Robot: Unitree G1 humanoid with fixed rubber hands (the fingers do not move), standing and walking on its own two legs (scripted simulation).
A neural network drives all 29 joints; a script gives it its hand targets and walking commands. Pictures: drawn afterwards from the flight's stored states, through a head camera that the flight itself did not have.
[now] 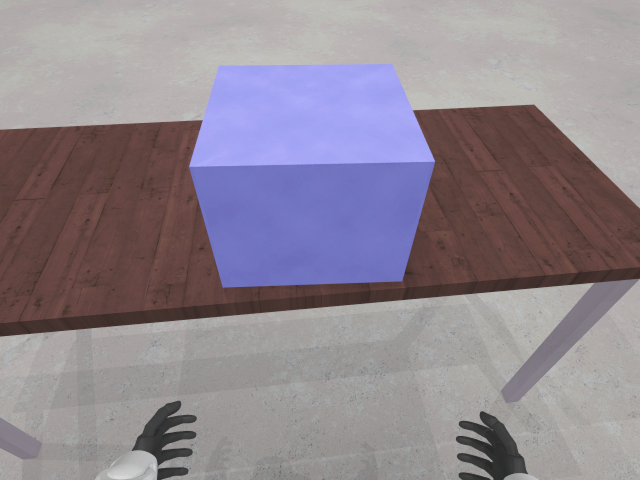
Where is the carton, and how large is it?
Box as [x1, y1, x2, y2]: [189, 64, 434, 287]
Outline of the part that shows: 392,64 238,65 218,67 189,167 223,287 398,281 402,279 434,160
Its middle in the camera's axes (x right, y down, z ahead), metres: -0.02 -0.12 +0.68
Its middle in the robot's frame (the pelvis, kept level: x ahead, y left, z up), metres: +0.58 +0.07 +0.07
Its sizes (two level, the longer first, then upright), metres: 0.307 0.298 0.247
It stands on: a table, 0.73 m high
